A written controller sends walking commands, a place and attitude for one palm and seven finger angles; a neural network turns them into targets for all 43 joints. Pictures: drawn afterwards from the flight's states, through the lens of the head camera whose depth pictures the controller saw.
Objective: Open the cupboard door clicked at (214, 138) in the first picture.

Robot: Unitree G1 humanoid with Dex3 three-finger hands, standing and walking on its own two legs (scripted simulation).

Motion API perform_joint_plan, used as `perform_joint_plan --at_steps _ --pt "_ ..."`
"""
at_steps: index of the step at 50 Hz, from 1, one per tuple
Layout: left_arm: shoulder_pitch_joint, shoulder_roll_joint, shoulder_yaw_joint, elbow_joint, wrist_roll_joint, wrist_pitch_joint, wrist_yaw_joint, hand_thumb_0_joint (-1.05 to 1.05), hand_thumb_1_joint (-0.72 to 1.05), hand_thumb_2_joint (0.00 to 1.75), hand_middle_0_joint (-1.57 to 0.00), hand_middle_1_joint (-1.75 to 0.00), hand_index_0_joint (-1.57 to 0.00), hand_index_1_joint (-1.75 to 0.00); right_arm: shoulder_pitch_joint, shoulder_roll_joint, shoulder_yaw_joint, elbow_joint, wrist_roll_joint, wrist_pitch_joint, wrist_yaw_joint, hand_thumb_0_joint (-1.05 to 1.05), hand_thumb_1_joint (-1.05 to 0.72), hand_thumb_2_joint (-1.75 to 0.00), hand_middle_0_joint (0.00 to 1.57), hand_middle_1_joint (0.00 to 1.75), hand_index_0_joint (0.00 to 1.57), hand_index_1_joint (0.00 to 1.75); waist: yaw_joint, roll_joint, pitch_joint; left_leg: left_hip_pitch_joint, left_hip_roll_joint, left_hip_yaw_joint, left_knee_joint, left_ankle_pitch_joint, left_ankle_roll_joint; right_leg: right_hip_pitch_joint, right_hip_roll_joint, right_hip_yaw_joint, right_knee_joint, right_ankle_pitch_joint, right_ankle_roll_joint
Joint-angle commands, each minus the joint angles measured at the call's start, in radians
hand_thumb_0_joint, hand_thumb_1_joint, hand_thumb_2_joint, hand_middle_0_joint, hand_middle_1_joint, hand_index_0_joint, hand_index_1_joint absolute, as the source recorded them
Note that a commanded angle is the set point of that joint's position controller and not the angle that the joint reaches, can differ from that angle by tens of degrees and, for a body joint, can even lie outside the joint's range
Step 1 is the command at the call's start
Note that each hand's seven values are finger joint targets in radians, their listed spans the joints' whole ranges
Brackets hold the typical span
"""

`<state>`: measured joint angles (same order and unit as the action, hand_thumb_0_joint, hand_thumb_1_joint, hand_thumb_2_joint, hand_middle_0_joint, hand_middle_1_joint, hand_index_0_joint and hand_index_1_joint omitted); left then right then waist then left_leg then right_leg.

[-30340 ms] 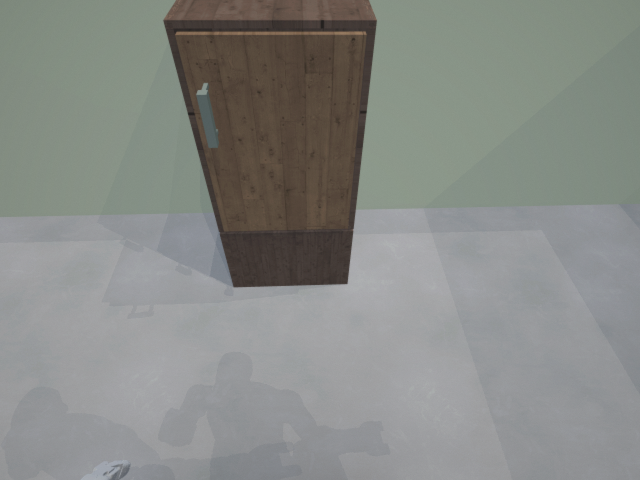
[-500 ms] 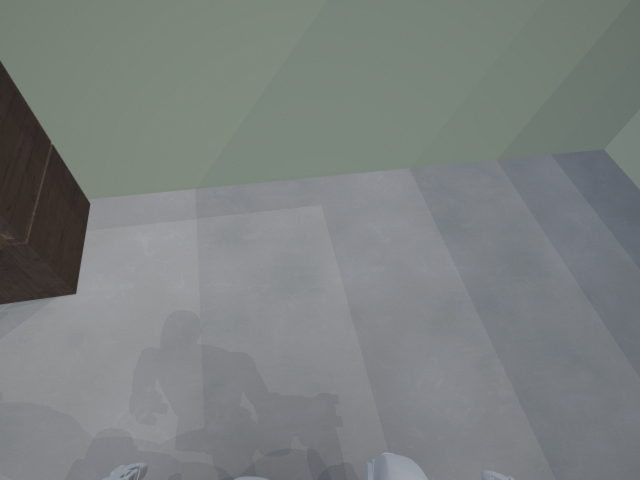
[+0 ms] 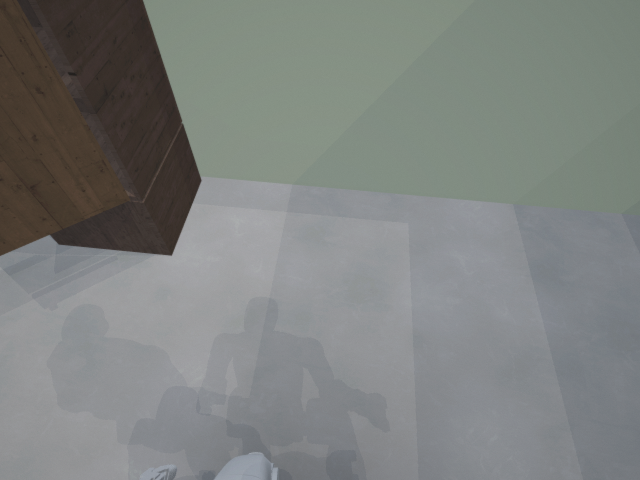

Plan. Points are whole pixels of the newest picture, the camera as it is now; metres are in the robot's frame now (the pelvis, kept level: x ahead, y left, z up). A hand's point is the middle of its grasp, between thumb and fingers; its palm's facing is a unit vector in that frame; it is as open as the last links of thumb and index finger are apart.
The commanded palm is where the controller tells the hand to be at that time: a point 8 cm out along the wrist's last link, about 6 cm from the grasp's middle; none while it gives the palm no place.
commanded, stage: turn to face it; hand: left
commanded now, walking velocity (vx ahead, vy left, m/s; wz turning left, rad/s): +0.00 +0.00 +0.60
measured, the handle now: out of the picture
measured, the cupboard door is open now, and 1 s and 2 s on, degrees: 41 41 41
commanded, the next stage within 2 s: take the last steps up to it in 1.06 s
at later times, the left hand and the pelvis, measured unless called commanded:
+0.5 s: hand out of the picture +0.06 +0.23 -0.15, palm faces +0.28 -0.91 -0.30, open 7.4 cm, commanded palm none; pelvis +0.01 -0.01 -0.01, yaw +17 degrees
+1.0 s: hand out of the picture -0.04 +0.23 -0.17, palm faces +0.53 -0.81 -0.24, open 7.4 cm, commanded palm none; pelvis +0.02 +0.02 +0.00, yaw +31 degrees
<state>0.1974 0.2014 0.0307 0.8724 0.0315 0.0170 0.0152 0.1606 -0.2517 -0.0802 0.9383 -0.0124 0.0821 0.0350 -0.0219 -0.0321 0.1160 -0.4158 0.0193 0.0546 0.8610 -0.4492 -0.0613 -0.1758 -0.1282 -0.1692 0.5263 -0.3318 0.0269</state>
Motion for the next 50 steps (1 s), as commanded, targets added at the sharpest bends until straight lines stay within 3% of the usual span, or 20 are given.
perform_joint_plan --at_steps 1,2,3,4,5,6,10,20,21,23,25,28,33,37,38,39,40,42,45,50 --pt "0.057 0.243 0.079 -0.047 -0.008 -0.016 0.008 0.00 0.90 0.90 -0.20 -0.30 -0.20 -0.30 -0.032 -0.056 -0.002 -0.100 0.002 -0.049 -0.004 0.00 -0.90 -0.90 0.20 0.30 0.20 0.30 0.032 -0.161 -0.148 0.118 -0.036 0.067 -0.269 0.134 0.016 0.063 -0.210 0.071 0.014 0.567 -0.087" --pt "0.040 0.237 0.080 -0.053 -0.015 -0.012 0.005 0.00 0.90 0.90 -0.20 -0.30 -0.20 -0.30 0.025 -0.083 -0.010 -0.085 -0.001 -0.053 -0.005 0.00 -0.90 -0.90 0.20 0.30 0.20 0.30 -0.008 -0.103 -0.169 0.242 -0.028 0.045 -0.370 0.256 0.028 -0.024 -0.200 0.041 0.099 0.470 -0.050" --pt "0.038 0.191 0.072 -0.071 -0.018 -0.006 0.000 0.00 0.90 0.90 -0.20 -0.30 -0.20 -0.30 0.086 -0.166 -0.030 -0.080 -0.006 -0.059 -0.008 0.00 -0.90 -0.90 0.20 0.30 0.20 0.30 -0.039 0.100 -0.218 0.385 0.120 -0.166 -0.423 0.428 0.091 -0.181 -0.121 -0.008 0.287 0.228 0.010" --pt "-0.008 0.118 0.049 -0.117 -0.025 -0.001 -0.004 0.00 0.90 0.90 -0.20 -0.30 -0.20 -0.30 0.172 -0.274 -0.058 -0.073 -0.012 -0.063 -0.020 0.00 -0.90 -0.90 0.20 0.30 0.20 0.30 -0.090 0.357 -0.244 0.452 0.379 -0.525 -0.485 0.797 0.256 -0.409 0.015 0.005 0.518 -0.355 0.074" --pt "-0.075 0.146 0.048 -0.134 -0.016 0.011 0.004 0.00 0.90 0.90 -0.20 -0.30 -0.20 -0.30 0.217 -0.292 -0.057 -0.046 -0.012 -0.059 -0.030 0.00 -0.90 -0.90 0.20 0.30 0.20 0.30 -0.102 0.240 -0.254 0.427 0.422 -0.528 -0.475 0.800 0.321 -0.426 0.007 0.141 0.627 -0.359 0.048" --pt "-0.080 0.148 0.052 -0.131 -0.015 0.013 0.007 0.00 0.90 0.90 -0.20 -0.30 -0.20 -0.30 0.173 -0.265 -0.048 -0.060 -0.015 -0.062 -0.036 0.00 -0.90 -0.90 0.20 0.30 0.20 0.30 -0.079 0.178 -0.236 0.367 0.371 -0.467 -0.497 0.587 0.308 -0.420 -0.001 0.161 0.648 -0.293 0.038" --pt "-0.035 0.134 0.057 -0.070 -0.012 0.018 -0.007 0.00 0.90 0.90 -0.20 -0.30 -0.20 -0.30 0.004 -0.180 -0.021 -0.105 -0.016 -0.068 -0.051 0.00 -0.90 -0.90 0.20 0.30 0.20 0.30 -0.002 0.193 -0.148 0.219 0.214 -0.333 -0.515 0.459 0.219 -0.367 0.024 0.173 0.579 -0.112 0.049" --pt "0.053 0.131 0.057 -0.067 -0.021 0.002 0.003 0.00 0.90 0.90 -0.20 -0.30 -0.20 -0.30 -0.045 -0.182 -0.036 -0.118 -0.010 -0.051 -0.041 0.00 -0.90 -0.90 0.20 0.30 0.20 0.30 0.044 0.182 -0.173 0.076 0.134 -0.392 -0.431 0.416 0.185 -0.013 0.121 0.129 0.040 0.030 0.033" --pt "0.093 0.160 0.065 -0.060 -0.019 -0.006 0.008 0.00 0.90 0.90 -0.20 -0.30 -0.20 -0.30 -0.057 -0.158 -0.033 -0.127 -0.003 -0.050 -0.038 0.00 -0.90 -0.90 0.20 0.30 0.20 0.30 0.069 0.106 -0.181 -0.011 0.086 -0.373 -0.366 0.332 0.147 0.106 0.081 0.166 -0.101 0.084 0.022" --pt "0.105 0.292 0.087 -0.074 0.003 -0.018 0.018 0.00 0.90 0.90 -0.20 -0.30 -0.20 -0.30 -0.071 -0.088 -0.028 -0.161 0.005 -0.051 -0.027 0.00 -0.90 -0.90 0.20 0.30 0.20 0.30 0.093 -0.291 -0.165 -0.206 -0.112 -0.098 0.085 -0.147 0.024 0.132 -0.352 0.582 -0.304 0.096 -0.158" --pt "0.003 0.206 0.064 -0.092 -0.007 -0.023 0.023 0.00 0.90 0.90 -0.20 -0.30 -0.20 -0.30 -0.046 -0.107 -0.032 -0.128 -0.008 -0.039 -0.017 0.00 -0.90 -0.90 0.20 0.30 0.20 0.30 0.027 -0.153 -0.108 -0.194 -0.029 -0.142 0.326 -0.057 0.029 0.011 -0.279 0.416 -0.259 0.186 -0.187" --pt "-0.034 0.170 0.052 -0.099 -0.009 -0.024 0.020 0.00 0.90 0.90 -0.20 -0.30 -0.20 -0.30 -0.031 -0.078 -0.024 -0.102 -0.003 -0.027 -0.006 0.00 -0.90 -0.90 0.20 0.30 0.20 0.30 0.007 -0.217 -0.110 -0.165 0.002 -0.076 0.314 0.013 0.001 0.035 -0.192 0.207 -0.191 0.415 -0.146" --pt "0.090 0.214 0.070 -0.047 0.002 -0.025 0.018 0.00 0.90 0.90 -0.20 -0.30 -0.20 -0.30 -0.122 -0.022 0.005 -0.116 0.004 -0.045 -0.002 0.00 -0.90 -0.90 0.20 0.30 0.20 0.30 0.077 -0.168 -0.133 -0.047 -0.019 0.026 -0.064 -0.022 0.004 0.136 -0.213 0.149 -0.092 0.617 -0.142" --pt "0.073 0.229 0.076 -0.034 -0.014 -0.019 0.007 0.00 0.90 0.90 -0.20 -0.30 -0.20 -0.30 -0.004 -0.059 0.003 -0.079 0.000 -0.060 -0.010 0.00 -0.90 -0.90 0.20 0.30 0.20 0.30 0.012 -0.129 -0.172 0.216 -0.037 0.038 -0.385 0.239 0.033 0.019 -0.182 0.074 0.070 0.542 -0.058" --pt "0.073 0.192 0.069 -0.045 -0.019 -0.015 0.003 0.00 0.90 0.90 -0.20 -0.30 -0.20 -0.30 0.044 -0.124 -0.012 -0.069 -0.004 -0.070 -0.014 0.00 -0.90 -0.90 0.20 0.30 0.20 0.30 -0.014 0.043 -0.224 0.372 0.074 -0.091 -0.444 0.421 0.072 -0.110 -0.132 0.028 0.221 0.362 -0.005" --pt "0.048 0.115 0.048 -0.079 -0.027 -0.011 -0.002 0.00 0.90 0.90 -0.20 -0.30 -0.20 -0.30 0.124 -0.230 -0.040 -0.064 -0.012 -0.075 -0.024 0.00 -0.90 -0.90 0.20 0.30 0.20 0.30 -0.057 0.327 -0.254 0.481 0.348 -0.451 -0.473 0.830 0.225 -0.356 0.005 0.006 0.436 -0.252 0.066" --pt "-0.019 0.127 0.040 -0.096 -0.020 0.003 0.007 0.00 0.90 0.90 -0.20 -0.30 -0.20 -0.30 0.172 -0.253 -0.038 -0.042 -0.010 -0.066 -0.038 0.00 -0.90 -0.90 0.20 0.30 0.20 0.30 -0.075 0.259 -0.263 0.434 0.404 -0.464 -0.459 0.948 0.314 -0.359 0.011 0.129 0.539 -0.353 0.045" --pt "-0.039 0.116 0.046 -0.072 -0.017 0.013 0.010 0.00 0.90 0.90 -0.20 -0.30 -0.20 -0.30 0.089 -0.197 -0.023 -0.058 -0.016 -0.071 -0.054 0.00 -0.90 -0.90 0.20 0.30 0.20 0.30 -0.041 0.264 -0.199 0.323 0.311 -0.372 -0.486 0.723 0.291 -0.366 0.004 0.164 0.589 -0.254 0.033" --pt "-0.001 0.110 0.046 -0.025 -0.015 0.018 -0.002 0.00 0.90 0.90 -0.20 -0.30 -0.20 -0.30 0.025 -0.142 0.001 -0.067 -0.016 -0.079 -0.065 0.00 -0.90 -0.90 0.20 0.30 0.20 0.30 0.004 0.187 -0.151 0.276 0.240 -0.280 -0.492 0.726 0.245 -0.333 0.027 0.168 0.564 -0.140 0.036" --pt "-0.001 0.091 0.036 -0.013 -0.019 0.018 -0.003 0.00 0.90 0.90 -0.20 -0.30 -0.20 -0.30 0.048 -0.143 0.001 -0.049 -0.015 -0.079 -0.064 0.00 -0.90 -0.90 0.20 0.30 0.20 0.30 0.003 0.154 -0.188 0.296 0.225 -0.265 -0.493 0.695 0.241 -0.254 0.062 0.145 0.390 -0.122 0.037"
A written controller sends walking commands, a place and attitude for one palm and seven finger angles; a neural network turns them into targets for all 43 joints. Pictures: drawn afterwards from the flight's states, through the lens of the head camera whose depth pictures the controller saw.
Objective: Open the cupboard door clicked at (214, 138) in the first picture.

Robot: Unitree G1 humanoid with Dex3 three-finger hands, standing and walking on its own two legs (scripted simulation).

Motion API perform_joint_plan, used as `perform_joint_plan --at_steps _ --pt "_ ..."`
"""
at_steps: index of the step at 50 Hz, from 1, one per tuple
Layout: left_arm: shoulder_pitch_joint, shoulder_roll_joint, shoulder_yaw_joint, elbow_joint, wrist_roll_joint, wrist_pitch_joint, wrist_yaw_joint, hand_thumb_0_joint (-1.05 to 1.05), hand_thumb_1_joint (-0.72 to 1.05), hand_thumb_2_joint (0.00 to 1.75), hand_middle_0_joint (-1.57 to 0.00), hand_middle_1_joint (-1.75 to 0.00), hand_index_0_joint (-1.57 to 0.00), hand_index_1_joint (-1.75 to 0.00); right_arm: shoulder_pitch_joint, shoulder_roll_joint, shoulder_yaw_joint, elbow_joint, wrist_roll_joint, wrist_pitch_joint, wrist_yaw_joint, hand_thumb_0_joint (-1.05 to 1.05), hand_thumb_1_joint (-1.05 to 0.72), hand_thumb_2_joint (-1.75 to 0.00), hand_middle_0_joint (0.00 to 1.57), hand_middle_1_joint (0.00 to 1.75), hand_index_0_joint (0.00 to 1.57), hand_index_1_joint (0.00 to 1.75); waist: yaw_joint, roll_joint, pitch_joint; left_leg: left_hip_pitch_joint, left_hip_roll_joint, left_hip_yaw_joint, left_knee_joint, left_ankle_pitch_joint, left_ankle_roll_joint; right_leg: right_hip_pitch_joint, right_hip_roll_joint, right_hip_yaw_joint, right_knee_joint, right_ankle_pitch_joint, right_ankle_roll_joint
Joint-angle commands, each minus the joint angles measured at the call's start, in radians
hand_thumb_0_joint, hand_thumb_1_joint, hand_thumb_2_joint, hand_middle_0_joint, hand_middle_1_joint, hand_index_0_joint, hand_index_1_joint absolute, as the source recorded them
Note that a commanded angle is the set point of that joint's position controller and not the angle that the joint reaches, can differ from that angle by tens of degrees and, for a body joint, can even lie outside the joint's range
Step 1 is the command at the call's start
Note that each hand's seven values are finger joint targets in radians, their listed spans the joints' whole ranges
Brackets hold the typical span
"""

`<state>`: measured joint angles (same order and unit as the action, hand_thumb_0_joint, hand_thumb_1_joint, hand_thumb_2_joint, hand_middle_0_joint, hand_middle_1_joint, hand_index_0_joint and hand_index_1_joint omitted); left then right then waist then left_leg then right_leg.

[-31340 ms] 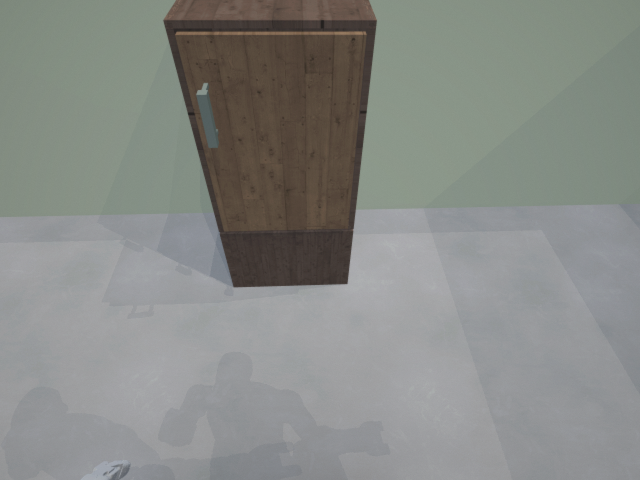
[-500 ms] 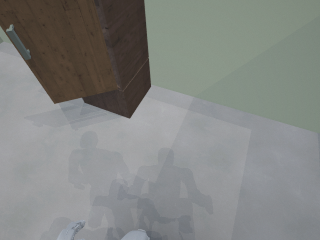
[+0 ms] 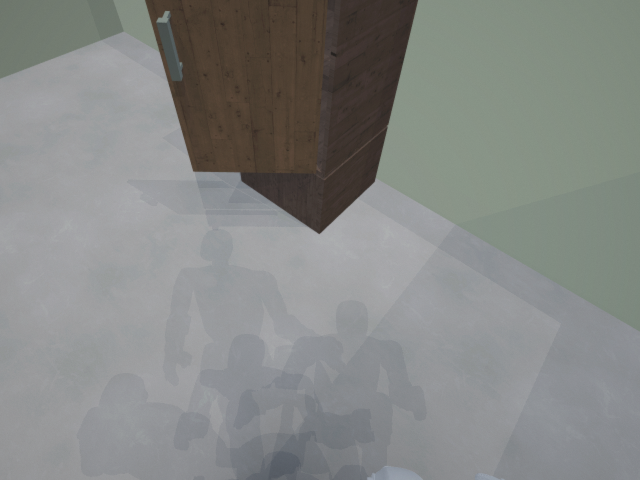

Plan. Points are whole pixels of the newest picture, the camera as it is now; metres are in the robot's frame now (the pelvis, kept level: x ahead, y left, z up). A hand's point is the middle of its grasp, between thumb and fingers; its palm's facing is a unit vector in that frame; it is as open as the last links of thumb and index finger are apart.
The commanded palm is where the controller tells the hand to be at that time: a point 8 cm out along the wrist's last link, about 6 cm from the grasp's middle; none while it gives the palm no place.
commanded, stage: turn to face it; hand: left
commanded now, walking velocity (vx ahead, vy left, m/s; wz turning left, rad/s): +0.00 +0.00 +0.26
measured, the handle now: (172, 46) +0.97 +0.42 -0.01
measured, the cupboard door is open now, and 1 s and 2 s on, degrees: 41 41 41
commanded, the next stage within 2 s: take the last steps up to it in 0.06 s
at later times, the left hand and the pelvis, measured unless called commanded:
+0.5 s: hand out of the picture -0.02 +0.17 -0.16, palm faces +0.23 -0.95 -0.19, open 7.4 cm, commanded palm none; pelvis +0.02 -0.01 +0.01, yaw +10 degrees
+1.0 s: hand (151, 386) +0.25 +0.27 -0.15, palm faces +0.12 -0.97 -0.20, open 7.4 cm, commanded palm none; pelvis +0.16 +0.08 +0.00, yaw +8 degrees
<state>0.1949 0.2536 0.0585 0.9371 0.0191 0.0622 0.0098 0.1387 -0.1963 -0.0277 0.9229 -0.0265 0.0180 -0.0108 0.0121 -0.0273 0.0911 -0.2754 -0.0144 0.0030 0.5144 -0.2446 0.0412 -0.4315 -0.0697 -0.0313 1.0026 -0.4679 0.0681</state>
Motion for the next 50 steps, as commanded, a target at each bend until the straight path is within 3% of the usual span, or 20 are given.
perform_joint_plan --at_steps 1,5,7,8,9,10,12,15,22,25,27,28,29,30,31,33,36,39,46,50 --pt "-0.003 0.036 0.007 -0.077 -0.007 -0.027 0.003 0.00 0.90 0.90 -0.20 -0.30 -0.20 -0.30 0.066 -0.200 -0.052 -0.031 -0.001 -0.012 -0.017 0.00 -0.90 -0.90 0.20 0.30 0.20 0.30 -0.031 0.159 -0.150 0.124 0.255 -0.221 -0.152 0.447 0.136 0.034 0.012 0.002 -0.134 0.014 -0.007" --pt "0.052 0.032 0.009 -0.058 -0.009 -0.037 0.005 0.00 0.90 0.90 -0.20 -0.30 -0.20 -0.30 0.034 -0.196 -0.055 -0.027 0.001 -0.004 -0.012 0.00 -0.90 -0.90 0.20 0.30 0.20 0.30 -0.001 0.163 -0.136 0.038 0.223 -0.244 -0.128 0.352 0.112 0.188 0.049 -0.025 -0.364 0.117 -0.017" --pt "0.112 0.068 0.017 -0.040 -0.007 -0.054 0.014 0.00 0.90 0.90 -0.20 -0.30 -0.20 -0.30 0.022 -0.164 -0.052 -0.028 0.014 -0.004 -0.005 0.00 -0.90 -0.90 0.20 0.30 0.20 0.30 0.032 0.065 -0.150 -0.078 0.150 -0.210 -0.040 0.203 0.041 0.377 0.005 0.020 -0.600 0.278 -0.030" --pt "0.131 0.132 0.028 -0.032 0.006 -0.067 0.021 0.00 0.90 0.90 -0.20 -0.30 -0.20 -0.30 0.031 -0.111 -0.046 -0.032 0.023 -0.006 0.002 0.00 -0.90 -0.90 0.20 0.30 0.20 0.30 0.038 -0.131 -0.159 -0.184 0.041 -0.091 0.098 0.002 -0.026 0.448 -0.170 0.212 -0.689 0.308 -0.088" --pt "0.125 0.185 0.036 -0.043 0.007 -0.070 0.020 0.00 0.90 0.90 -0.20 -0.30 -0.20 -0.30 0.007 -0.094 -0.041 -0.054 0.019 0.004 0.004 0.00 -0.90 -0.90 0.20 0.30 0.20 0.30 0.044 -0.265 -0.099 -0.226 -0.036 -0.011 0.289 -0.305 -0.065 0.341 -0.357 0.380 -0.775 0.269 -0.200" --pt "0.114 0.191 0.033 -0.056 0.007 -0.070 0.016 0.00 0.90 0.90 -0.20 -0.30 -0.20 -0.30 -0.003 -0.120 -0.051 -0.054 0.010 0.011 0.013 0.00 -0.90 -0.90 0.20 0.30 0.20 0.30 0.054 -0.190 -0.069 -0.249 -0.010 -0.040 0.457 -0.345 -0.057 0.264 -0.389 0.392 -0.809 0.123 -0.252" --pt "0.054 0.133 0.032 -0.064 0.004 -0.078 0.015 0.00 0.90 0.90 -0.20 -0.30 -0.20 -0.30 0.004 -0.129 -0.062 -0.019 0.000 0.020 0.024 0.00 -0.90 -0.90 0.20 0.30 0.20 0.30 0.017 -0.194 0.011 -0.331 0.030 -0.065 0.613 -0.190 -0.063 0.232 -0.298 0.352 -0.843 -0.014 -0.214" --pt "0.082 0.091 0.027 -0.046 0.000 -0.103 0.008 0.00 0.90 0.90 -0.20 -0.30 -0.20 -0.30 0.018 -0.101 -0.058 -0.004 -0.001 0.010 0.041 0.00 -0.90 -0.90 0.20 0.30 0.20 0.30 0.013 -0.148 -0.008 -0.351 0.059 -0.031 0.606 -0.069 -0.080 0.300 -0.251 0.180 -0.828 0.104 -0.170" --pt "0.207 0.113 0.037 0.038 0.012 -0.121 0.003 0.00 0.90 0.90 -0.20 -0.30 -0.20 -0.30 -0.062 -0.060 -0.044 -0.024 0.006 -0.011 0.055 0.00 -0.90 -0.90 0.20 0.30 0.20 0.30 0.062 -0.133 -0.022 -0.310 0.074 0.046 0.284 -0.086 -0.091 0.413 -0.294 0.110 -0.820 0.181 -0.197" --pt "0.198 0.122 0.039 0.058 0.016 -0.117 -0.003 0.00 0.90 0.90 -0.20 -0.30 -0.20 -0.30 -0.039 -0.045 -0.036 -0.021 0.009 -0.029 0.058 0.00 -0.90 -0.90 0.20 0.30 0.20 0.30 0.051 -0.170 -0.022 -0.163 0.049 0.081 0.125 -0.103 -0.070 0.331 -0.286 0.066 -0.776 0.183 -0.185" --pt "0.168 0.122 0.038 0.065 0.012 -0.111 -0.006 0.00 0.90 0.90 -0.20 -0.30 -0.20 -0.30 0.055 -0.052 -0.035 0.013 0.007 -0.041 0.051 0.00 -0.90 -0.90 0.20 0.30 0.20 0.30 -0.001 -0.143 -0.031 0.048 0.010 0.132 -0.012 -0.019 -0.064 0.208 -0.242 0.012 -0.702 0.139 -0.149" --pt "0.156 0.106 0.036 0.067 0.009 -0.106 -0.011 0.00 0.90 0.90 -0.20 -0.30 -0.20 -0.30 0.132 -0.083 -0.042 0.041 0.007 -0.047 0.044 0.00 -0.90 -0.90 0.20 0.30 0.20 0.30 -0.033 -0.062 -0.055 0.192 -0.003 0.143 -0.054 -0.018 -0.061 0.115 -0.197 -0.034 -0.619 0.084 -0.124" --pt "0.151 0.061 0.025 0.054 0.006 -0.099 -0.015 0.00 0.90 0.90 -0.20 -0.30 -0.20 -0.30 0.257 -0.155 -0.062 0.074 0.002 -0.053 0.031 0.00 -0.90 -0.90 0.20 0.30 0.20 0.30 -0.093 0.124 -0.101 0.351 0.107 -0.009 -0.108 -0.135 -0.025 -0.017 -0.130 -0.098 -0.407 0.027 -0.093" --pt "0.138 -0.005 0.009 0.017 -0.002 -0.096 -0.018 0.00 0.90 0.90 -0.20 -0.30 -0.20 -0.30 0.383 -0.255 -0.087 0.095 -0.011 -0.056 0.018 0.00 -0.90 -0.90 0.20 0.30 0.20 0.30 -0.136 0.398 -0.139 0.417 0.348 -0.387 -0.258 -0.274 0.074 -0.196 0.005 -0.180 -0.092 -0.152 -0.043" --pt "0.052 0.004 0.003 -0.014 0.005 -0.098 -0.014 0.00 0.90 0.90 -0.20 -0.30 -0.20 -0.30 0.426 -0.267 -0.083 0.108 -0.008 -0.048 0.001 0.00 -0.90 -0.90 0.20 0.30 0.20 0.30 -0.150 0.294 -0.108 0.356 0.418 -0.455 -0.335 -0.300 0.146 -0.265 -0.004 -0.064 0.078 -0.150 -0.068" --pt "0.020 0.000 0.003 -0.001 0.008 -0.101 -0.017 0.00 0.90 0.90 -0.20 -0.30 -0.20 -0.30 0.297 -0.190 -0.055 0.077 -0.006 -0.057 -0.005 0.00 -0.90 -0.90 0.20 0.30 0.20 0.30 -0.090 0.164 -0.047 0.213 0.378 -0.374 -0.323 -0.232 0.159 -0.277 -0.067 -0.007 0.202 -0.012 -0.088" --pt "0.083 -0.011 0.003 0.045 0.010 -0.091 -0.030 0.00 0.90 0.90 -0.20 -0.30 -0.20 -0.30 0.221 -0.107 -0.024 0.073 0.000 -0.084 -0.011 0.00 -0.90 -0.90 0.20 0.30 0.20 0.30 -0.028 0.145 -0.011 0.134 0.290 -0.167 -0.342 0.018 0.115 -0.199 -0.074 0.006 0.149 0.153 -0.076" --pt "0.082 -0.022 0.001 0.046 0.005 -0.088 -0.029 0.00 0.90 0.90 -0.20 -0.30 -0.20 -0.30 0.248 -0.092 -0.026 0.099 0.004 -0.102 -0.016 0.00 -0.90 -0.90 0.20 0.30 0.20 0.30 -0.009 0.107 -0.062 0.208 0.280 -0.083 -0.321 0.265 0.136 -0.181 -0.064 -0.003 0.040 0.202 -0.065" --pt "-0.080 -0.034 -0.004 -0.015 0.002 -0.083 -0.032 0.00 0.90 0.90 -0.20 -0.30 -0.20 -0.30 0.297 -0.092 -0.021 0.151 -0.002 -0.093 -0.013 0.00 -0.90 -0.90 0.20 0.30 0.20 0.30 -0.033 0.093 0.030 0.176 0.286 -0.036 -0.324 0.278 0.143 -0.086 -0.033 -0.048 -0.264 0.248 -0.072" --pt "-0.047 -0.017 0.008 -0.015 0.004 -0.089 -0.034 0.00 0.90 0.90 -0.20 -0.30 -0.20 -0.30 0.296 -0.099 -0.020 0.173 -0.006 -0.085 -0.013 0.00 -0.90 -0.90 0.20 0.30 0.20 0.30 0.001 0.063 0.032 0.105 0.264 -0.018 -0.228 0.237 0.115 0.117 0.014 -0.077 -0.389 0.259 -0.095"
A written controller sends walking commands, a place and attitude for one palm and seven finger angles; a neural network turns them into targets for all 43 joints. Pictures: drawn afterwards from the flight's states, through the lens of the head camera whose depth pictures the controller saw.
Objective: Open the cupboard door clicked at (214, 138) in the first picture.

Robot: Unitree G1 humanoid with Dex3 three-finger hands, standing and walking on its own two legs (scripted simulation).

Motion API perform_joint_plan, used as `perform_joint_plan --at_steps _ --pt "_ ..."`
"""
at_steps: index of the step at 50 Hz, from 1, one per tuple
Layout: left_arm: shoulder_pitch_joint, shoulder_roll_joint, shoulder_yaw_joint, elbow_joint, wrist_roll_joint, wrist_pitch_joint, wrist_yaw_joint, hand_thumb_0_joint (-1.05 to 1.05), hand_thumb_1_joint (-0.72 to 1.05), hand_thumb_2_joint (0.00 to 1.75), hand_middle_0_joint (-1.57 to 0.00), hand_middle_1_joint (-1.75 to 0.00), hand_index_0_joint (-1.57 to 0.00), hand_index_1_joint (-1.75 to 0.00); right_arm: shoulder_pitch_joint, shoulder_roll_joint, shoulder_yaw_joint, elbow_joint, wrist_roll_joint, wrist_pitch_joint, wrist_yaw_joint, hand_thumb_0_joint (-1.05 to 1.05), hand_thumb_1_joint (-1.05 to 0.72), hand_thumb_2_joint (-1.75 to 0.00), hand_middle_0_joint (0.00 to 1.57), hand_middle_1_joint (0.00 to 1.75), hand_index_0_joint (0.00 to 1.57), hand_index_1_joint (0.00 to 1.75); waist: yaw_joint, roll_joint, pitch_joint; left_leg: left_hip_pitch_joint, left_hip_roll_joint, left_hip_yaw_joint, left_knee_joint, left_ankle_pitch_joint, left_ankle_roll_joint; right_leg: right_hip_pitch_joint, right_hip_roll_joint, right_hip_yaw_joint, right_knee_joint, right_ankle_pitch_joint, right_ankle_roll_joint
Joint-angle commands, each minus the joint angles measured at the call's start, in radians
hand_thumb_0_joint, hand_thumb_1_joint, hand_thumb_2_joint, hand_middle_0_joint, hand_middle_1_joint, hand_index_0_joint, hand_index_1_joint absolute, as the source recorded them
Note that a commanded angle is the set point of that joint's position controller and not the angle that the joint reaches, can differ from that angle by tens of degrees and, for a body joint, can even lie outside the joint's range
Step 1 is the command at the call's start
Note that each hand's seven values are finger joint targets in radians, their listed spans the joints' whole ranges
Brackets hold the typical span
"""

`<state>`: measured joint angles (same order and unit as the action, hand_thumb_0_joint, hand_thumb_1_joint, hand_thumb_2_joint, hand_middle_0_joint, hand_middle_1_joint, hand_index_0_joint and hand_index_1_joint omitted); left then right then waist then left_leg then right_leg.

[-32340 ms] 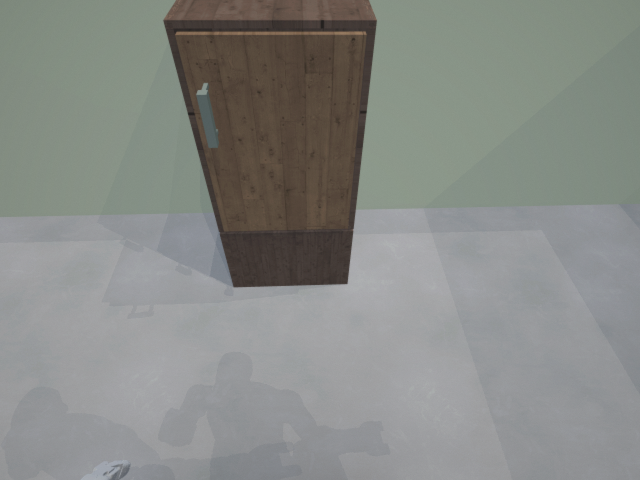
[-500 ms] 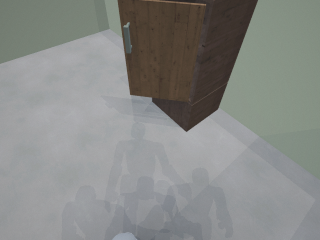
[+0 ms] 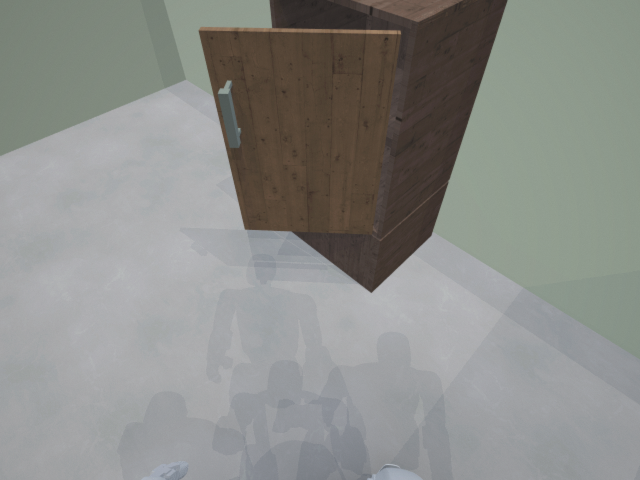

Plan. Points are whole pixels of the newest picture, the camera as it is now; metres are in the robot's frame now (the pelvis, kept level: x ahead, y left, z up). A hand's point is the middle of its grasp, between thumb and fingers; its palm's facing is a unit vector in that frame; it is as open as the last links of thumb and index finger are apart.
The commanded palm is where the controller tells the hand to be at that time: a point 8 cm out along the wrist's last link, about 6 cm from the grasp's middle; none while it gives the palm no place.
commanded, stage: take the last steps up to it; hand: left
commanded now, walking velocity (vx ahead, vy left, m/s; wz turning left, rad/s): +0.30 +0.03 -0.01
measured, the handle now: (231, 114) +0.84 +0.22 -0.01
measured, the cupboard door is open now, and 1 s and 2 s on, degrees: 41 41 41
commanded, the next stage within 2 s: come to a stop and stand still in 0.54 s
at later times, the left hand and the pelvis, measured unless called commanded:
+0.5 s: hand out of the picture +0.11 +0.20 -0.19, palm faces +0.11 -0.98 -0.13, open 7.3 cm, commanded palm none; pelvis +0.18 +0.03 -0.01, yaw +1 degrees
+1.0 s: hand (200, 351) +0.35 +0.23 -0.17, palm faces -0.03 -0.97 -0.22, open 7.4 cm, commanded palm none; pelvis +0.26 +0.04 +0.00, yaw -2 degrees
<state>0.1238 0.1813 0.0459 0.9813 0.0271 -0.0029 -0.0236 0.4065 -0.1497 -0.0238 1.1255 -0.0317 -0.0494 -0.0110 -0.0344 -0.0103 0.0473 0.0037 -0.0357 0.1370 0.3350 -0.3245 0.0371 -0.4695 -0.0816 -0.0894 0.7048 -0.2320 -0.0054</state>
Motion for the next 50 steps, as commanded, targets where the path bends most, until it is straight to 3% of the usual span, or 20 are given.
perform_joint_plan --at_steps 1,2,3,4,5,7,10,18,22,23,24,25,26,30,32,35,42,45,48,50 --pt "0.108 0.076 0.028 -0.035 -0.002 -0.030 0.002 0.00 0.90 0.90 -0.20 -0.30 -0.20 -0.30 0.023 -0.140 -0.021 -0.026 0.003 -0.017 -0.013 0.00 -0.90 -0.90 0.20 0.30 0.20 0.30 0.088 0.021 0.036 -0.208 0.243 -0.123 0.073 0.346 0.093 0.293 0.042 -0.020 -0.156 0.043 -0.031" --pt "0.247 0.126 0.043 0.007 0.001 -0.043 0.008 0.00 0.90 0.90 -0.20 -0.30 -0.20 -0.30 0.010 -0.126 -0.020 -0.030 0.013 -0.021 -0.008 0.00 -0.90 -0.90 0.20 0.30 0.20 0.30 0.147 -0.064 -0.042 -0.308 0.173 -0.071 0.279 0.332 0.053 0.506 -0.015 0.074 -0.200 0.031 -0.066" --pt "0.388 0.221 0.068 0.051 0.005 -0.053 0.020 0.00 0.90 0.90 -0.20 -0.30 -0.20 -0.30 0.030 -0.090 -0.019 -0.055 0.025 -0.024 0.002 0.00 -0.90 -0.90 0.20 0.30 0.20 0.30 0.181 -0.287 -0.133 -0.529 0.035 0.017 0.573 0.016 -0.002 0.711 -0.269 0.417 -0.321 0.045 -0.163" --pt "0.420 0.249 0.067 0.056 -0.015 -0.052 0.026 0.00 0.90 0.90 -0.20 -0.30 -0.20 -0.30 -0.010 -0.109 -0.023 -0.078 0.025 -0.019 0.002 0.00 -0.90 -0.90 0.20 0.30 0.20 0.30 0.177 -0.265 -0.146 -0.599 0.026 -0.058 0.818 -0.274 -0.012 0.671 -0.390 0.590 -0.445 0.065 -0.242" --pt "0.336 0.207 0.060 0.035 -0.019 -0.055 0.034 0.00 0.90 0.90 -0.20 -0.30 -0.20 -0.30 -0.064 -0.118 -0.031 -0.080 0.022 -0.016 0.003 0.00 -0.90 -0.90 0.20 0.30 0.20 0.30 0.151 -0.149 -0.066 -0.649 0.082 -0.137 0.880 -0.185 -0.012 0.592 -0.354 0.525 -0.458 0.048 -0.235" --pt "0.213 0.135 0.036 0.005 -0.020 -0.060 0.037 0.00 0.90 0.90 -0.20 -0.30 -0.20 -0.30 -0.101 -0.075 -0.031 -0.078 0.016 -0.002 0.004 0.00 -0.90 -0.90 0.20 0.30 0.20 0.30 0.086 -0.082 0.003 -0.617 0.139 -0.158 0.861 -0.055 -0.032 0.397 -0.293 0.363 -0.477 0.099 -0.192" --pt "0.170 0.076 0.022 0.004 -0.013 -0.073 0.036 0.00 0.90 0.90 -0.20 -0.30 -0.20 -0.30 -0.040 -0.028 -0.024 -0.053 0.007 0.023 0.014 0.00 -0.90 -0.90 0.20 0.30 0.20 0.30 0.028 -0.096 -0.010 -0.503 0.153 -0.112 0.715 0.029 -0.058 0.272 -0.208 0.156 -0.517 0.142 -0.151" --pt "0.238 0.120 0.029 0.069 -0.004 -0.079 0.025 0.00 0.90 0.90 -0.20 -0.30 -0.20 -0.30 -0.217 -0.027 -0.030 -0.133 0.009 0.008 0.037 0.00 -0.90 -0.90 0.20 0.30 0.20 0.30 0.067 -0.119 0.030 -0.450 0.113 -0.050 0.329 0.095 -0.069 0.303 -0.207 0.146 -0.501 0.117 -0.161" --pt "0.221 0.122 0.029 0.081 -0.009 -0.063 0.026 0.00 0.90 0.90 -0.20 -0.30 -0.20 -0.30 -0.148 -0.077 -0.033 -0.110 0.006 -0.009 0.029 0.00 -0.90 -0.90 0.20 0.30 0.20 0.30 0.012 -0.080 0.013 -0.199 0.063 -0.015 0.144 0.161 -0.055 0.221 -0.151 0.088 -0.366 0.083 -0.106" --pt "0.235 0.101 0.023 0.077 -0.008 -0.058 0.023 0.00 0.90 0.90 -0.20 -0.30 -0.20 -0.30 -0.067 -0.132 -0.045 -0.087 0.004 -0.015 0.021 0.00 -0.90 -0.90 0.20 0.30 0.20 0.30 -0.021 0.050 -0.028 -0.038 0.106 -0.082 0.112 0.141 -0.035 0.120 -0.104 0.059 -0.196 0.037 -0.081" --pt "0.258 0.057 0.016 0.061 -0.014 -0.055 0.021 0.00 0.90 0.90 -0.20 -0.30 -0.20 -0.30 0.047 -0.223 -0.063 -0.068 -0.009 -0.020 0.009 0.00 -0.90 -0.90 0.20 0.30 0.20 0.30 -0.055 0.260 -0.100 0.094 0.321 -0.357 0.049 0.152 0.056 -0.023 0.012 -0.046 0.056 -0.172 -0.033" --pt "0.233 0.048 0.006 0.031 -0.015 -0.057 0.023 0.00 0.90 0.90 -0.20 -0.30 -0.20 -0.30 0.117 -0.265 -0.067 -0.065 -0.006 -0.008 -0.003 0.00 -0.90 -0.90 0.20 0.30 0.20 0.30 -0.074 0.299 -0.143 0.122 0.456 -0.537 -0.055 0.196 0.154 -0.104 0.072 -0.028 0.314 -0.377 -0.018" --pt "0.194 0.058 0.007 0.021 -0.007 -0.055 0.028 0.00 0.90 0.90 -0.20 -0.30 -0.20 -0.30 0.068 -0.256 -0.061 -0.079 -0.002 0.001 -0.007 0.00 -0.90 -0.90 0.20 0.30 0.20 0.30 -0.058 0.204 -0.091 0.028 0.468 -0.500 -0.070 0.158 0.189 -0.128 0.027 0.038 0.430 -0.368 -0.032" --pt "0.221 0.027 0.008 0.060 -0.001 -0.032 0.019 0.00 0.90 0.90 -0.20 -0.30 -0.20 -0.30 -0.087 -0.133 -0.017 -0.116 0.006 -0.021 -0.019 0.00 -0.90 -0.90 0.20 0.30 0.20 0.30 0.032 0.110 -0.013 -0.189 0.338 -0.266 -0.119 0.292 0.113 -0.071 -0.033 0.081 0.453 -0.121 -0.005" --pt "0.249 0.015 0.007 0.068 -0.003 -0.019 0.021 0.00 0.90 0.90 -0.20 -0.30 -0.20 -0.30 -0.091 -0.121 -0.012 -0.110 0.011 -0.025 -0.022 0.00 -0.90 -0.90 0.20 0.30 0.20 0.30 0.049 0.105 -0.041 -0.195 0.311 -0.201 -0.125 0.346 0.106 -0.040 -0.024 0.074 0.412 -0.081 0.005" --pt "0.242 -0.002 -0.002 0.071 -0.011 0.001 0.037 0.00 0.90 0.90 -0.20 -0.30 -0.20 -0.30 -0.110 -0.099 -0.006 -0.111 0.008 -0.023 -0.034 0.00 -0.90 -0.90 0.20 0.30 0.20 0.30 0.065 0.036 -0.064 -0.200 0.311 -0.146 -0.070 0.698 0.094 0.052 -0.017 0.086 0.242 -0.036 0.028" --pt "0.135 0.053 0.011 0.012 -0.008 0.048 0.045 0.00 0.90 0.90 -0.20 -0.30 -0.20 -0.30 -0.106 -0.158 -0.030 -0.088 0.005 0.035 -0.050 0.00 -0.90 -0.90 0.20 0.30 0.20 0.30 0.030 0.164 -0.032 -0.186 0.352 -0.198 0.000 0.701 0.121 0.116 0.027 0.052 0.070 -0.150 0.021" --pt "0.121 0.064 0.017 -0.015 -0.008 0.051 0.046 0.00 0.90 0.90 -0.20 -0.30 -0.20 -0.30 -0.093 -0.173 -0.045 -0.084 0.005 0.045 -0.050 0.00 -0.90 -0.90 0.20 0.30 0.20 0.30 0.032 0.159 -0.033 -0.173 0.356 -0.214 0.040 0.732 0.122 0.150 0.037 0.045 -0.019 -0.115 0.008" --pt "0.158 0.089 0.022 -0.019 -0.007 0.031 0.051 0.00 0.90 0.90 -0.20 -0.30 -0.20 -0.30 -0.094 -0.163 -0.051 -0.089 0.014 0.052 -0.045 0.00 -0.90 -0.90 0.20 0.30 0.20 0.30 0.052 0.095 -0.071 -0.173 0.284 -0.183 0.149 0.659 0.057 0.265 0.022 0.071 -0.238 0.188 -0.011" --pt "0.165 0.163 0.030 -0.018 0.000 0.015 0.060 0.00 0.90 0.90 -0.20 -0.30 -0.20 -0.30 -0.077 -0.104 -0.051 -0.104 0.027 0.060 -0.033 0.00 -0.90 -0.90 0.20 0.30 0.20 0.30 0.038 -0.112 -0.123 -0.307 0.132 -0.052 0.285 0.250 -0.039 0.382 -0.190 0.251 -0.229 0.696 -0.103"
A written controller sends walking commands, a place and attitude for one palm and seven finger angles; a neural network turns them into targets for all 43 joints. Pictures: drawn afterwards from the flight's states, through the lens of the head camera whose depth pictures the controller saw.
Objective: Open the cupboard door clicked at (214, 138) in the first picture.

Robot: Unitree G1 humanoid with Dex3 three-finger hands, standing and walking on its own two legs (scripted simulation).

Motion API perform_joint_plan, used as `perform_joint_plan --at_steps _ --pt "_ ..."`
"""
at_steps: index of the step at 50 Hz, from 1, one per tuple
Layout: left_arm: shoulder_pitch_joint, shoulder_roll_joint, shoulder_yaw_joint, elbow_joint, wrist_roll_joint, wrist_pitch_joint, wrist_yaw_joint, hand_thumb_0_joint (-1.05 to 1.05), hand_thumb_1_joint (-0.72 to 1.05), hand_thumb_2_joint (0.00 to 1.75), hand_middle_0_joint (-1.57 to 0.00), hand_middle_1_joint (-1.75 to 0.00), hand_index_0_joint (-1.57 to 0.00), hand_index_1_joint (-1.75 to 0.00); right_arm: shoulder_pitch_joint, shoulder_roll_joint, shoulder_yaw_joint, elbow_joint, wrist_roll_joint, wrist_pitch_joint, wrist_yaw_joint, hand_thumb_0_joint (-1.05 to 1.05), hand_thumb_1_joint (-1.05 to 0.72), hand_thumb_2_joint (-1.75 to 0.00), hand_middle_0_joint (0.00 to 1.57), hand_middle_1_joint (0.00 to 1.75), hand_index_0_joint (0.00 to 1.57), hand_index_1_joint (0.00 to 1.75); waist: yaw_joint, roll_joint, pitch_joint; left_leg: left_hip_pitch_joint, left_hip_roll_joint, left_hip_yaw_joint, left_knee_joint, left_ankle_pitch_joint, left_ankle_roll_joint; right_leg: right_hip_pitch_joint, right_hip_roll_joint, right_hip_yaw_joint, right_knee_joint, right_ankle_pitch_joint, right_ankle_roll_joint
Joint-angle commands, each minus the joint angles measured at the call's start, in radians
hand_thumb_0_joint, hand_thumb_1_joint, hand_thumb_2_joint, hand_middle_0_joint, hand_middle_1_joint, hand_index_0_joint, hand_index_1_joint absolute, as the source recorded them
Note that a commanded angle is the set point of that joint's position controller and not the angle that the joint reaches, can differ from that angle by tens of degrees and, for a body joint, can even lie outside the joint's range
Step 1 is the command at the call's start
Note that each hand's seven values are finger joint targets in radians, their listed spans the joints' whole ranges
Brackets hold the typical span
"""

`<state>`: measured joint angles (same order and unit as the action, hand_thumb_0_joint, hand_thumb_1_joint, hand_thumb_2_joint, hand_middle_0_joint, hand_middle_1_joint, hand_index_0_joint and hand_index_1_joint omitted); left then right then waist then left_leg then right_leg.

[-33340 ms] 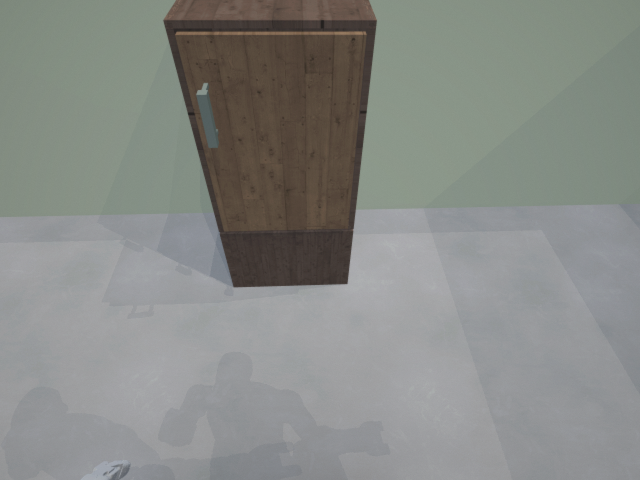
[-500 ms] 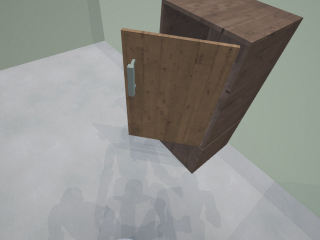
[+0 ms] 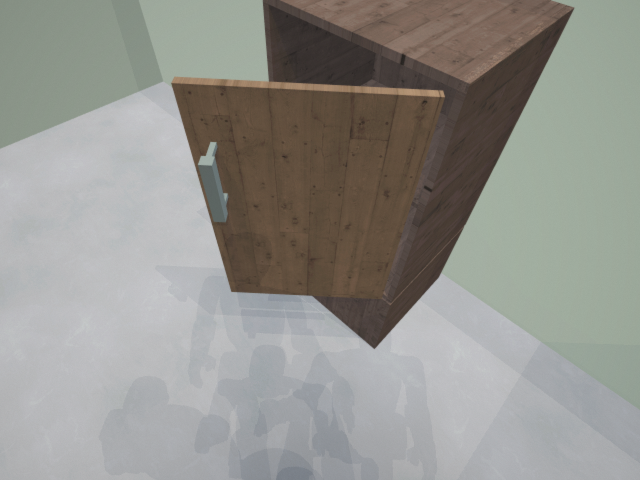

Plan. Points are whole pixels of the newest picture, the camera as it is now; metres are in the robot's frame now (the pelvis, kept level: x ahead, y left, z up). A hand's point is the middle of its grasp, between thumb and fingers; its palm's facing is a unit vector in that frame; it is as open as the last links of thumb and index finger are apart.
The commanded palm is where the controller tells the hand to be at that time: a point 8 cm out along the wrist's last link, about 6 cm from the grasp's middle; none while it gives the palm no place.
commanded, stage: come to a stop and stand still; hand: left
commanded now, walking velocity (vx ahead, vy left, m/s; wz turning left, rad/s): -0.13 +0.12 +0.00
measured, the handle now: (216, 183) +0.57 +0.20 +0.00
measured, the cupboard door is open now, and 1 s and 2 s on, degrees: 41 41 41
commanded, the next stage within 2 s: look again from close up in 0.60 s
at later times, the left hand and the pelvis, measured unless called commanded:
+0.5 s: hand out of the picture -0.02 +0.20 -0.18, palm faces +0.06 -0.98 -0.19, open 7.4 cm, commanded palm none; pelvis -0.03 +0.02 +0.00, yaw +0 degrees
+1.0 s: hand out of the picture +0.02 +0.20 -0.16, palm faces -0.01 -0.97 -0.25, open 7.4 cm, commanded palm none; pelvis +0.00 +0.02 +0.00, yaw +0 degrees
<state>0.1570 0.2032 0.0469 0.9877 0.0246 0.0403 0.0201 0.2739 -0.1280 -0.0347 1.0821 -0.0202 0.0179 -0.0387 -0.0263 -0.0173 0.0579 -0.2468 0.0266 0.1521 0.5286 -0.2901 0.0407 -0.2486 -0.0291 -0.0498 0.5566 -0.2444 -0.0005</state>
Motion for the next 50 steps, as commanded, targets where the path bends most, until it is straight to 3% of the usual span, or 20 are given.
perform_joint_plan --at_steps 1,3,5,9,12,13,14,15,16,19,23,27,32,34,35,36,37,39,42,50 --pt "0.120 0.156 0.024 -0.021 -0.004 -0.033 0.015 0.00 0.90 0.90 -0.20 -0.30 -0.20 -0.30 0.052 -0.099 -0.032 -0.065 0.017 0.002 0.003 0.00 -0.90 -0.90 0.20 0.30 0.20 0.30 0.027 -0.166 -0.117 -0.096 -0.008 -0.050 0.205 -0.143 -0.070 0.143 -0.330 0.219 -0.124 0.822 -0.185" --pt "0.109 0.144 0.028 -0.024 -0.001 -0.038 0.030 0.00 0.90 0.90 -0.20 -0.30 -0.20 -0.30 0.005 -0.086 -0.032 -0.080 0.014 0.021 0.001 0.00 -0.90 -0.90 0.20 0.30 0.20 0.30 0.049 -0.168 -0.148 -0.158 -0.014 -0.128 0.407 -0.303 -0.069 0.187 -0.339 0.235 -0.136 0.886 -0.239" --pt "0.086 0.143 0.028 -0.026 -0.003 -0.039 0.035 0.00 0.90 0.90 -0.20 -0.30 -0.20 -0.30 -0.030 -0.100 -0.028 -0.081 0.016 0.023 0.002 0.00 -0.90 -0.90 0.20 0.30 0.20 0.30 0.050 -0.177 -0.116 -0.222 -0.012 -0.156 0.458 -0.288 -0.082 0.228 -0.312 0.206 -0.121 0.935 -0.227" --pt "0.075 0.156 0.037 -0.030 -0.001 -0.038 0.031 0.00 0.90 0.90 -0.20 -0.30 -0.20 -0.30 -0.040 -0.093 -0.023 -0.082 0.016 0.017 0.014 0.00 -0.90 -0.90 0.20 0.30 0.20 0.30 0.054 -0.147 -0.105 -0.148 -0.017 -0.122 0.242 -0.199 -0.097 0.215 -0.269 0.173 -0.124 0.778 -0.190" --pt "0.056 0.156 0.035 -0.019 -0.005 -0.038 0.024 0.00 0.90 0.90 -0.20 -0.30 -0.20 -0.30 0.017 -0.089 -0.019 -0.058 0.014 0.005 0.016 0.00 -0.90 -0.90 0.20 0.30 0.20 0.30 0.024 -0.134 -0.108 0.036 -0.035 -0.098 -0.044 0.006 -0.092 0.118 -0.228 0.161 -0.089 0.548 -0.132" --pt "0.041 0.135 0.031 -0.021 -0.009 -0.035 0.019 0.00 0.90 0.90 -0.20 -0.30 -0.20 -0.30 0.042 -0.097 -0.021 -0.047 0.013 -0.001 0.017 0.00 -0.90 -0.90 0.20 0.30 0.20 0.30 0.009 -0.103 -0.091 0.133 -0.010 -0.121 -0.132 0.116 -0.080 0.018 -0.188 0.138 -0.064 0.357 -0.087" --pt "0.050 0.096 0.023 -0.030 -0.016 -0.028 0.015 0.00 0.90 0.90 -0.20 -0.30 -0.20 -0.30 0.040 -0.145 -0.025 -0.055 0.005 -0.012 0.014 0.00 -0.90 -0.90 0.20 0.30 0.20 0.30 0.020 0.049 -0.099 0.168 0.085 -0.226 -0.162 0.228 -0.038 -0.045 -0.116 0.095 -0.020 0.165 -0.037" --pt "0.067 0.057 0.012 -0.032 -0.021 -0.020 0.012 0.00 0.90 0.90 -0.20 -0.30 -0.20 -0.30 0.007 -0.199 -0.028 -0.074 -0.001 -0.016 0.009 0.00 -0.90 -0.90 0.20 0.30 0.20 0.30 0.040 0.194 -0.081 0.071 0.213 -0.366 -0.206 0.303 0.035 -0.028 -0.051 0.034 0.003 -0.057 0.008" --pt "0.062 0.050 0.009 -0.025 -0.017 -0.013 0.013 0.00 0.90 0.90 -0.20 -0.30 -0.20 -0.30 -0.041 -0.218 -0.026 -0.087 -0.006 -0.008 0.007 0.00 -0.90 -0.90 0.20 0.30 0.20 0.30 0.048 0.192 -0.055 -0.043 0.251 -0.371 -0.247 0.212 0.079 0.041 -0.037 0.023 0.035 -0.164 0.015" --pt "0.076 0.051 0.001 0.007 -0.001 -0.002 0.002 0.00 0.90 0.90 -0.20 -0.30 -0.20 -0.30 -0.102 -0.191 -0.014 -0.099 -0.004 -0.013 0.003 0.00 -0.90 -0.90 0.20 0.30 0.20 0.30 0.064 0.160 0.046 -0.100 0.165 -0.315 -0.282 0.041 0.049 0.043 -0.033 0.031 -0.013 -0.074 -0.001" --pt "0.105 0.073 -0.010 0.039 -0.006 -0.026 -0.002 0.00 0.90 0.90 -0.20 -0.30 -0.20 -0.30 -0.073 -0.169 -0.007 -0.084 0.010 -0.017 0.008 0.00 -0.90 -0.90 0.20 0.30 0.20 0.30 0.047 0.057 -0.003 -0.001 0.082 -0.227 -0.229 0.002 -0.007 0.048 -0.062 0.095 -0.177 0.017 -0.014" --pt "0.107 0.070 -0.016 0.058 -0.004 -0.032 -0.002 0.00 0.90 0.90 -0.20 -0.30 -0.20 -0.30 -0.045 -0.167 -0.009 -0.066 0.008 -0.014 0.014 0.00 -0.90 -0.90 0.20 0.30 0.20 0.30 0.029 0.003 0.018 0.006 0.073 -0.227 -0.257 -0.105 -0.018 0.007 -0.062 0.104 -0.212 -0.037 -0.009" --pt "0.145 0.060 -0.024 0.088 -0.007 -0.046 0.000 0.00 0.90 0.90 -0.20 -0.30 -0.20 -0.30 -0.019 -0.151 0.001 -0.039 0.011 -0.029 0.012 0.00 -0.90 -0.90 0.20 0.30 0.20 0.30 0.029 -0.016 -0.026 0.065 0.072 -0.206 -0.240 0.010 -0.018 0.020 -0.074 0.108 -0.223 0.032 -0.010" --pt "0.154 0.056 -0.025 0.097 -0.009 -0.049 0.002 0.00 0.90 0.90 -0.20 -0.30 -0.20 -0.30 -0.008 -0.141 0.006 -0.026 0.011 -0.033 0.010 0.00 -0.90 -0.90 0.20 0.30 0.20 0.30 0.028 0.009 -0.027 0.076 0.071 -0.194 -0.231 0.069 -0.018 0.029 -0.078 0.109 -0.225 0.064 -0.014" --pt "0.234 0.069 -0.044 0.121 0.007 -0.069 0.047 0.00 0.90 0.90 -0.20 -0.30 -0.20 -0.30 -0.069 -0.188 0.006 -0.095 0.021 -0.046 0.021 0.00 -0.90 -0.90 0.20 0.30 0.20 0.30 0.048 0.070 0.014 0.019 0.093 -0.154 -0.057 0.198 -0.040 0.015 -0.106 0.108 -0.185 0.175 -0.003" --pt "0.190 0.106 -0.038 0.075 -0.002 -0.075 0.042 0.00 0.90 0.90 -0.20 -0.30 -0.20 -0.30 -0.024 -0.133 0.015 -0.115 0.011 -0.044 0.028 0.00 -0.90 -0.90 0.20 0.30 0.20 0.30 0.017 0.095 -0.054 0.019 0.048 -0.179 -0.089 0.091 -0.040 0.023 -0.109 0.134 -0.157 0.030 -0.031" --pt "0.182 0.102 -0.039 0.069 -0.003 -0.072 0.032 0.00 0.90 0.90 -0.20 -0.30 -0.20 -0.30 -0.013 -0.140 0.018 -0.112 0.009 -0.051 0.026 0.00 -0.90 -0.90 0.20 0.30 0.20 0.30 0.021 0.138 -0.024 0.006 0.059 -0.193 -0.129 0.071 -0.028 -0.010 -0.095 0.116 -0.142 -0.039 -0.041" --pt "0.191 0.087 -0.038 0.066 -0.002 -0.072 0.023 0.00 0.90 0.90 -0.20 -0.30 -0.20 -0.30 0.030 -0.147 0.021 -0.118 0.004 -0.059 0.024 0.00 -0.90 -0.90 0.20 0.30 0.20 0.30 0.023 0.154 -0.084 0.005 0.087 -0.221 -0.129 0.163 -0.007 0.041 -0.062 0.069 -0.097 0.010 -0.037" --pt "0.186 0.067 -0.044 0.071 -0.009 -0.073 0.018 0.00 0.90 0.90 -0.20 -0.30 -0.20 -0.30 0.042 -0.151 0.022 -0.117 0.009 -0.060 0.017 0.00 -0.90 -0.90 0.20 0.30 0.20 0.30 0.024 0.029 -0.067 0.022 0.084 -0.213 -0.127 0.217 0.003 0.045 -0.064 0.069 -0.101 0.072 -0.031" --pt "0.158 0.072 -0.037 0.064 -0.013 -0.069 0.018 0.00 0.90 0.90 -0.20 -0.30 -0.20 -0.30 0.068 -0.145 0.029 -0.069 0.006 -0.061 0.012 0.00 -0.90 -0.90 0.20 0.30 0.20 0.30 0.028 -0.010 0.005 0.016 0.069 -0.195 -0.157 0.219 -0.002 0.038 -0.071 0.086 -0.104 0.128 -0.029"
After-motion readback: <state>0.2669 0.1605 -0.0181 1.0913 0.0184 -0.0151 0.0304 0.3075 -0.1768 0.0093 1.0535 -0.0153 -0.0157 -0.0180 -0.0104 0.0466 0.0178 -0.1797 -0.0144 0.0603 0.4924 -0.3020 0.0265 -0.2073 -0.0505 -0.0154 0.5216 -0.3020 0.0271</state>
